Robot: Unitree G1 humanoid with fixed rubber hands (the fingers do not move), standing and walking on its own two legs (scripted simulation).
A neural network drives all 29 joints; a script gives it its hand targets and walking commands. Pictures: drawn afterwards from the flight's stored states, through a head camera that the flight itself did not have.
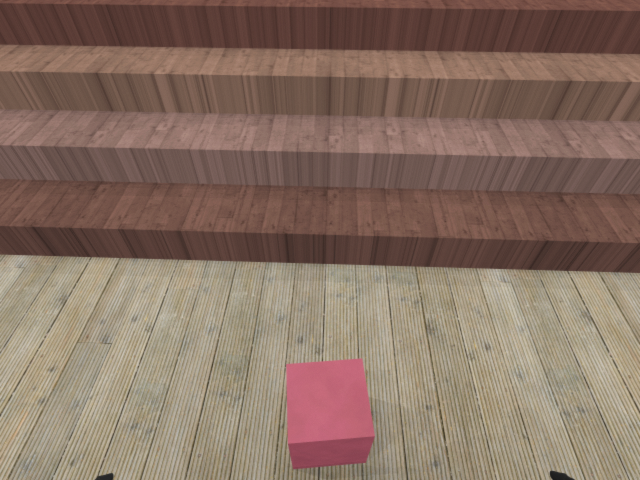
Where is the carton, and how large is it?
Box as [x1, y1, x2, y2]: [286, 358, 374, 468]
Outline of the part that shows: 361,358 286,364 288,446 293,468 365,462 374,437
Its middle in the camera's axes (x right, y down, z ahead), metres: +0.02 +0.49 +1.08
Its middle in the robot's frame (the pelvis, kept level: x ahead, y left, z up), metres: +0.43 -0.01 -0.66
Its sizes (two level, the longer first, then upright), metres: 0.210 0.200 0.250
